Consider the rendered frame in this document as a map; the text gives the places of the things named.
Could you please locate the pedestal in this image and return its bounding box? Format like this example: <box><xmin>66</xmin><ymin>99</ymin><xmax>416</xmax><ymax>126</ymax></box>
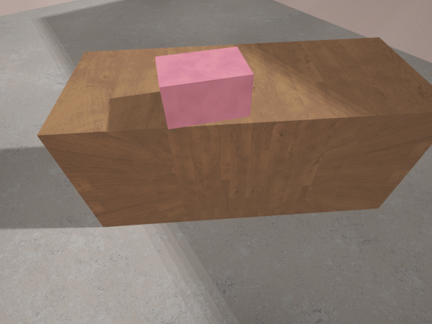
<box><xmin>37</xmin><ymin>37</ymin><xmax>432</xmax><ymax>227</ymax></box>

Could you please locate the carton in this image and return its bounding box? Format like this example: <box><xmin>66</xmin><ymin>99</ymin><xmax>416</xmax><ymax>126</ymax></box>
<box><xmin>155</xmin><ymin>47</ymin><xmax>254</xmax><ymax>130</ymax></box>

